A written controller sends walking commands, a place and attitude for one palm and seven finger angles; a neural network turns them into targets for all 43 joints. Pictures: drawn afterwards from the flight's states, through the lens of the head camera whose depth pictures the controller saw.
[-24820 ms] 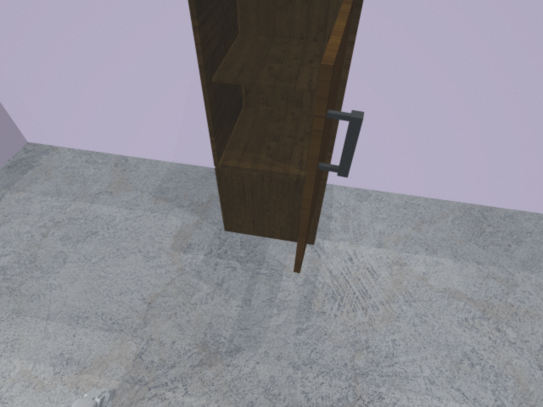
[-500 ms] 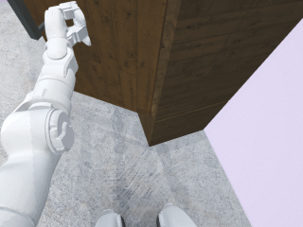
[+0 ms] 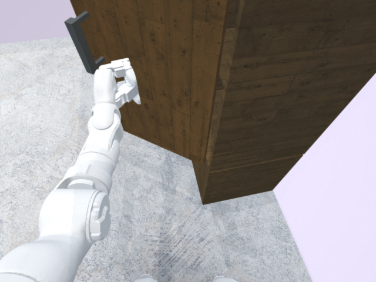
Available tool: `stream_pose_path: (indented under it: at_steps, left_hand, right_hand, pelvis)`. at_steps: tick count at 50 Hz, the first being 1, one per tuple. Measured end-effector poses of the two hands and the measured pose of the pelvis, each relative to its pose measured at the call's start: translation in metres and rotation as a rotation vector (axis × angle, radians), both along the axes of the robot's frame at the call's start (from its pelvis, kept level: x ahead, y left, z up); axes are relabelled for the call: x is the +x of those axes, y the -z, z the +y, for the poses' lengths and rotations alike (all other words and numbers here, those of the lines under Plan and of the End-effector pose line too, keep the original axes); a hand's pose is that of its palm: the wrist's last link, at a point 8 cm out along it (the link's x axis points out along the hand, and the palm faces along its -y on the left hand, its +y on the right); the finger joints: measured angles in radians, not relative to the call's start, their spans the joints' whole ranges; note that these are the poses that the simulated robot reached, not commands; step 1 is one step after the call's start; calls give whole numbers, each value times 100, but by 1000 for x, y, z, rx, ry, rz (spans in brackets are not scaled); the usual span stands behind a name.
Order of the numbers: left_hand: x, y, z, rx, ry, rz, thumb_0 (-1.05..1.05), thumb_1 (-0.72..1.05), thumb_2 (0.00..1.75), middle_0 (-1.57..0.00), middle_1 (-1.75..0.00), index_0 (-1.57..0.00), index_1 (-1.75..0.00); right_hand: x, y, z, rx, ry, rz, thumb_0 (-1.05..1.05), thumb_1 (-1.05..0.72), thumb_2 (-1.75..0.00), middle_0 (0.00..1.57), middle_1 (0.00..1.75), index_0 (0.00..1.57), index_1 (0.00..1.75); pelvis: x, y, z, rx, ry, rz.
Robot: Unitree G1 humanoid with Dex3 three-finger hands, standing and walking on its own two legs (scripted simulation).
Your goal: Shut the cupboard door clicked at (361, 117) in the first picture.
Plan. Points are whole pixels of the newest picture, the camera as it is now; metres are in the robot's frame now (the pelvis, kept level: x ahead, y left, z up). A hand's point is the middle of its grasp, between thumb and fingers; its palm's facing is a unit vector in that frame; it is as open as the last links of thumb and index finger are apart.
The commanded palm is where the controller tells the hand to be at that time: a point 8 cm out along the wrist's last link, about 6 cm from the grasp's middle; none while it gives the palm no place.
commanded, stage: draw the hand back to the body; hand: left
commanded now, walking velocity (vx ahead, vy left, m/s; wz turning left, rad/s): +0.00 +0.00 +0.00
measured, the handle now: (88, 44) +0.66 +0.20 +0.12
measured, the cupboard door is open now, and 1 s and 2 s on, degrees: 52 52 52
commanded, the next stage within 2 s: step back with the hand held close in 1.70 s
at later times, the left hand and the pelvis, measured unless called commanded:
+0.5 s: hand (92, 115) +0.41 +0.15 +0.14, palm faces +0.06 -1.00 +0.00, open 3.1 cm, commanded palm +0.37 +0.20 +0.15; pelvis +0.01 +0.01 +0.02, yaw -1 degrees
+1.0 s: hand (3, 188) +0.26 +0.23 +0.17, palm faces +0.27 -0.93 -0.26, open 3.8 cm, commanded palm +0.22 +0.28 +0.19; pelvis -0.01 +0.02 +0.04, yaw +0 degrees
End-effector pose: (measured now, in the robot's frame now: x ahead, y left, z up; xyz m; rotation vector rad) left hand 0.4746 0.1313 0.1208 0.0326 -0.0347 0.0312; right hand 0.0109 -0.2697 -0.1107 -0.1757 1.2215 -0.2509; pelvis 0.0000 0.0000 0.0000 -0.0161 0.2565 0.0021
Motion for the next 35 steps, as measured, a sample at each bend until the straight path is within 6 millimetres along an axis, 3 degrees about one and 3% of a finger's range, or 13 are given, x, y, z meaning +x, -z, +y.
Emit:
stream_pose_path:
  at_steps: [5,11,16,20,24,32,35]
  left_hand:
    - [5,-5,-3,-12,-14,50,1,90,90,-131,-150,-130,-150]
    - [7,-10,12,-39,-45,32,1,90,90,-130,-150,-130,-150]
    - [-17,-11,40,2,-46,-11,1,90,90,-130,-150,-130,-150]
    - [-49,-7,60,-9,-41,8,1,90,90,-130,-150,-130,-150]
    - [-81,-14,69,-30,-29,-20,1,90,90,-130,-150,-130,-150]
    - [-128,-39,85,-11,-7,-61,1,90,90,-128,-148,-128,-148]
    - [-149,-46,94,80,-33,-70,1,90,90,-124,-143,-124,-143]
  right_hand:
    - [14,2,4,11,-1,-52,0,-91,-90,20,30,20,30]
    - [3,2,12,31,16,-47,0,-91,-90,20,30,20,30]
    - [-9,2,17,58,50,-21,1,-91,-90,20,30,20,30]
    - [-3,-1,19,63,55,-33,1,-91,-90,20,30,20,30]
    - [23,-8,18,41,24,-108,1,-91,-90,20,30,20,30]
    - [107,-37,29,18,-69,-380,1,-91,-90,20,30,20,30]
    - [134,-54,39,22,-91,-471,1,-91,-90,20,30,20,30]
  pelvis:
    - [-4,0,-1,6,3,-5]
    - [-5,-1,-2,12,20,1]
    - [2,-6,0,16,40,-25]
    - [6,-12,2,11,36,-74]
    - [6,-16,6,4,24,-123]
    - [-3,-21,13,8,15,-195]
    - [-5,-25,15,13,16,-225]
